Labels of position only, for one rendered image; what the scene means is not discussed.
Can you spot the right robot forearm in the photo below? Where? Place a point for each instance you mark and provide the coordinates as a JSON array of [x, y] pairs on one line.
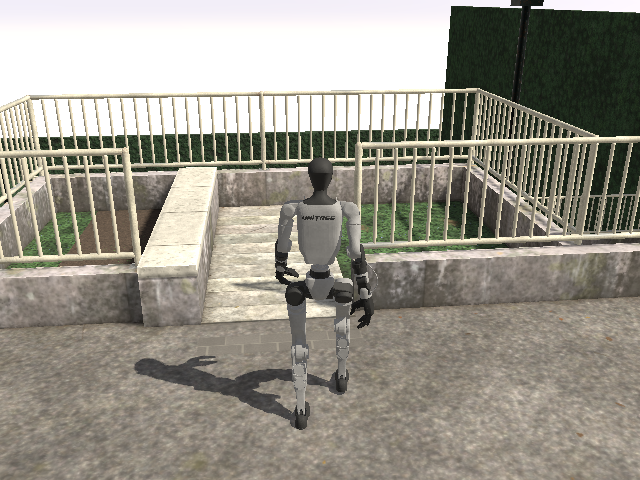
[[361, 275]]

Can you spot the left robot hand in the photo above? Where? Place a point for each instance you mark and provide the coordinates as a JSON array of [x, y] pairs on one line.
[[288, 271]]

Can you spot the left robot shin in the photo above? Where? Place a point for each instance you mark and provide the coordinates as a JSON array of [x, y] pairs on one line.
[[299, 377]]

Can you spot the robot right upper arm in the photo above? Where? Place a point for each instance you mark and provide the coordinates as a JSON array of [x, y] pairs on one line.
[[353, 225]]

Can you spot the robot left upper arm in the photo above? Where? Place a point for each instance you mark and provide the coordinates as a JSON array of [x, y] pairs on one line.
[[288, 211]]

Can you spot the right robot hand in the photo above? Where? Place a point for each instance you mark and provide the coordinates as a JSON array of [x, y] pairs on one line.
[[368, 308]]

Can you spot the left robot forearm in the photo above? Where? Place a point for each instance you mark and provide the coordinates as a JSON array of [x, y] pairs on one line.
[[280, 259]]

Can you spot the left robot thigh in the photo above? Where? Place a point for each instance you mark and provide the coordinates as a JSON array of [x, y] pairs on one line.
[[296, 305]]

